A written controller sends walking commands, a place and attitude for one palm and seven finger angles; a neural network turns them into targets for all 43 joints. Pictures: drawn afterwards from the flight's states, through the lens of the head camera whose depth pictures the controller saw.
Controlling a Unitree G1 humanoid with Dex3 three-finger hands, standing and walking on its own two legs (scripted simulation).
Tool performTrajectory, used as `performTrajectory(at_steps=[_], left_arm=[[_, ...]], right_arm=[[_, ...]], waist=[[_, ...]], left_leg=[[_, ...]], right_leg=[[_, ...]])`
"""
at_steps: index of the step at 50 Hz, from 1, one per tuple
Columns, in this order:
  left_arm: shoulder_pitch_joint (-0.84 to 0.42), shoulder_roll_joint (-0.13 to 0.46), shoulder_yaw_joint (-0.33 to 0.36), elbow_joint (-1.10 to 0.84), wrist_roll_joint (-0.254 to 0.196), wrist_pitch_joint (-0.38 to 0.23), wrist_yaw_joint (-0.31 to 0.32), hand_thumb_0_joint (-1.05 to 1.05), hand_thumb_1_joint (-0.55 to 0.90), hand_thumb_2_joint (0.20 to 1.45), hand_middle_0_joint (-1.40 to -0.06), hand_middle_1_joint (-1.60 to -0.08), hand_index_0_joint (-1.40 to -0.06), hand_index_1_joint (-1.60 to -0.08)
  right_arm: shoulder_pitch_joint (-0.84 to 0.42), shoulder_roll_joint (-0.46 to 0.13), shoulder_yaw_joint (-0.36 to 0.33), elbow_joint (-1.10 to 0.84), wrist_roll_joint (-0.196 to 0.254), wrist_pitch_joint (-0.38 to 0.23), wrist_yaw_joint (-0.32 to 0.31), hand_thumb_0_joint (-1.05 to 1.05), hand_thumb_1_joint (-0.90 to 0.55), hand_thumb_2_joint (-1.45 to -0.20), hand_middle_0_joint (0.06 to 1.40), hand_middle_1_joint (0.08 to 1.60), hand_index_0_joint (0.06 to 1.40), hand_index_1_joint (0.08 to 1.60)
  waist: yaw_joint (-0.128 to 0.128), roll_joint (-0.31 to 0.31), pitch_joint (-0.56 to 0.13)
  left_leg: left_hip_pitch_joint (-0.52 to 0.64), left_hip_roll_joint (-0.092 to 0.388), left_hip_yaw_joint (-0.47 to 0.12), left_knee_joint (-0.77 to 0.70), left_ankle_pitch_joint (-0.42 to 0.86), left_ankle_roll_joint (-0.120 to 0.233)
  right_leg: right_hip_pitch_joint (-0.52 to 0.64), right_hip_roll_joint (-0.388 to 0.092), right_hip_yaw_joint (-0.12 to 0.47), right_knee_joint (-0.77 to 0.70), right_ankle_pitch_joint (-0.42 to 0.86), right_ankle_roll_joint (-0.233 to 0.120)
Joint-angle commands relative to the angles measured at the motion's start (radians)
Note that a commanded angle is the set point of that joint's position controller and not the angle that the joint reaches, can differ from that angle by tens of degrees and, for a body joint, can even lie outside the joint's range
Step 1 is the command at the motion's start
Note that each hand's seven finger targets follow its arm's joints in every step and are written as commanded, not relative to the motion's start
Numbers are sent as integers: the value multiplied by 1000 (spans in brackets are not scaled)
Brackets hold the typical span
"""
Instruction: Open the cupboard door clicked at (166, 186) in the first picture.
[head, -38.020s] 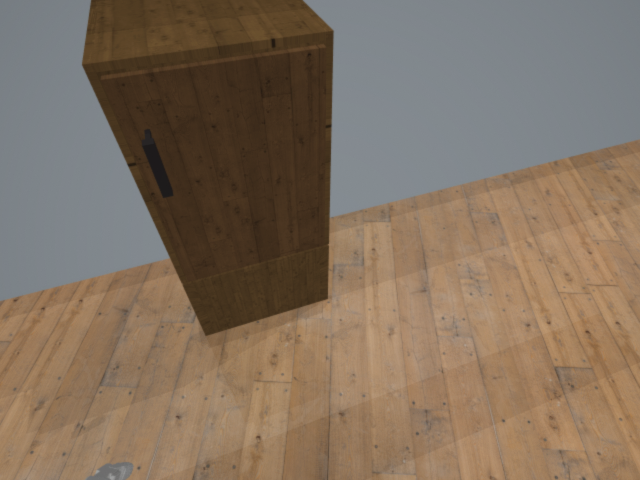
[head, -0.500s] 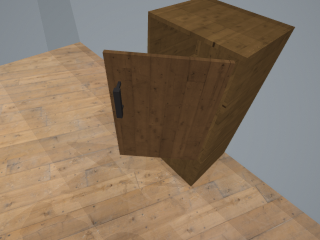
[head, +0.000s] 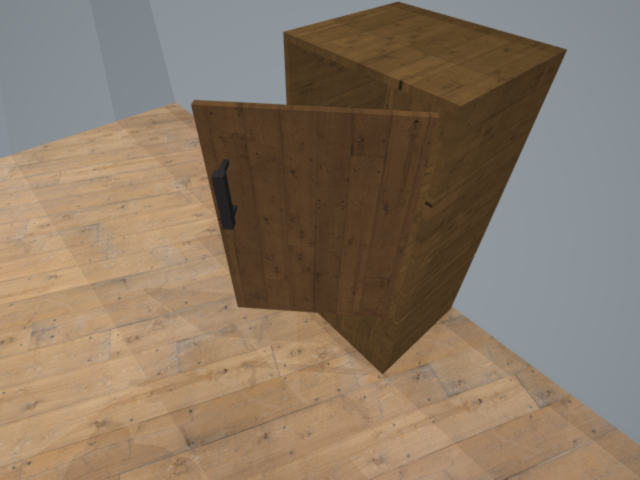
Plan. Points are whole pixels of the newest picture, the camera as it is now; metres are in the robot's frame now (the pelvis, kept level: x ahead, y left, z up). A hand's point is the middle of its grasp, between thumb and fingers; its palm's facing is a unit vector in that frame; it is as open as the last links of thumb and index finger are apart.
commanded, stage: come to a stop and stand still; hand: left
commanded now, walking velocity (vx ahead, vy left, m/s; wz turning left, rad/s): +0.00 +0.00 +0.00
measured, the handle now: (226, 194) +0.62 +0.20 +0.00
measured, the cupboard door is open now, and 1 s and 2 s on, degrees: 44 44 44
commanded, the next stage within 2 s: look again from close up in 0.14 s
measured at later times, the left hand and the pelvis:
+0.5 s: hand out of the picture -0.02 +0.16 -0.17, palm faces +0.04 -0.99 -0.15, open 7.4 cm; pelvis +0.01 +0.00 +0.01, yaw +0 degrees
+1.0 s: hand out of the picture -0.01 +0.18 -0.18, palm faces +0.05 -0.99 -0.14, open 7.4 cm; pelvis +0.02 +0.02 +0.00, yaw +0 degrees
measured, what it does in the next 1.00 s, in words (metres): stands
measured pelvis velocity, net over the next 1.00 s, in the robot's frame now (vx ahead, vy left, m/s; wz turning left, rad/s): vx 0.02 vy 0.02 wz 0.00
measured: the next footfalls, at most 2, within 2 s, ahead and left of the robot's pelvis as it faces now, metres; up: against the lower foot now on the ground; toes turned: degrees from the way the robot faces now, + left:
right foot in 1.62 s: +0.14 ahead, -0.10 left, +0.00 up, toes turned -3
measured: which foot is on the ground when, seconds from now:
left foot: down 0.00-1.00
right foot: down 0.00-1.00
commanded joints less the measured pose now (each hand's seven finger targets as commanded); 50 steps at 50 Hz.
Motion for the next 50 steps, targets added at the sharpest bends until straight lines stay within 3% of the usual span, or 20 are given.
performTrajectory(at_steps=[1, 8, 12, 14, 20, 40, 42, 46, 47, 50], left_arm=[[28, 103, 26, -46, -3, -22, 5, 0, 900, 900, -200, -300, -200, -300], [62, 87, 24, -23, -4, -27, 4, 0, 900, 900, -200, -300, -200, -300], [75, 80, 23, -12, -4, -27, 4, 0, 900, 900, -200, -300, -200, -300], [80, 79, 22, -6, -3, -29, 5, 0, 900, 900, -200, -300, -200, -300], [89, 72, 21, 5, -3, -28, 6, 0, 900, 900, -200, -300, -200, -300], [104, 56, 20, 21, -1, -23, 10, 0, 900, 900, -200, -300, -200, -300], [108, 57, 22, 25, 0, -23, 8, 0, 900, 900, -200, -300, -200, -300], [120, 68, 38, 15, 10, -13, 0, 0, 900, 900, -200, -300, -200, -300], [128, 71, 41, 12, 11, -12, -3, 0, 900, 900, -200, -300, -200, -300], [151, 78, 52, 10, 10, -12, -6, 0, 900, 900, -200, -300, -200, -300]], right_arm=[[49, -68, -5, -32, 0, -16, -4, 0, -900, -900, 200, 300, 200, 300], [30, -68, -3, -18, 4, -24, -9, 0, -900, -900, 200, 300, 200, 300], [25, -65, -2, -7, 7, -27, -11, 0, -900, -900, 200, 300, 200, 300], [25, -61, -2, -1, 7, -28, -12, 0, -900, -900, 200, 300, 200, 300], [20, -64, -1, 12, 9, -31, -14, 0, -900, -900, 200, 300, 200, 300], [24, -63, 0, 34, 10, -34, -16, 0, -900, -900, 200, 300, 200, 300], [35, -68, -1, 38, 7, -31, -15, 0, -900, -900, 200, 300, 200, 300], [41, -81, -14, 26, -1, -16, -7, 0, -900, -900, 200, 300, 200, 300], [40, -82, -16, 21, -2, -15, -5, 0, -900, -900, 200, 300, 200, 300], [38, -68, -18, 3, -3, -16, -1, 0, -900, -900, 200, 300, 200, 300]], waist=[[2, -9, 128], [16, -36, 97], [22, 1, 95], [24, -23, 85], [27, 0, 75], [32, -9, 93], [31, -10, 90], [34, -14, 145], [37, -3, 155], [45, -56, 200]], left_leg=[[-5, 32, -69, -117, -34, 20], [-1, 41, -72, -141, 15, 21], [2, 48, -78, -162, 27, 23], [8, 51, -76, -164, 48, 23], [15, 54, -81, -176, 72, 24], [25, 63, -97, -224, 85, 33], [19, 56, -91, -225, 0, 33], [-63, 43, -104, -224, -270, 48], [-81, 38, -107, -217, -296, 51], [-135, 13, -83, -145, -290, 54]], right_leg=[[-155, -111, 170, -227, -120, -28], [-84, -109, 157, -222, -14, -17], [-69, -107, 149, -219, 21, -13], [-49, -107, 144, -222, 50, -12], [-25, -109, 132, -214, 86, -8], [-3, -107, 108, -209, 120, 2], [1, -105, 107, -208, 52, -2], [-53, -101, 123, -202, -224, -22], [-62, -105, 132, -203, -258, -27], [-73, -130, 179, -227, -321, -50]])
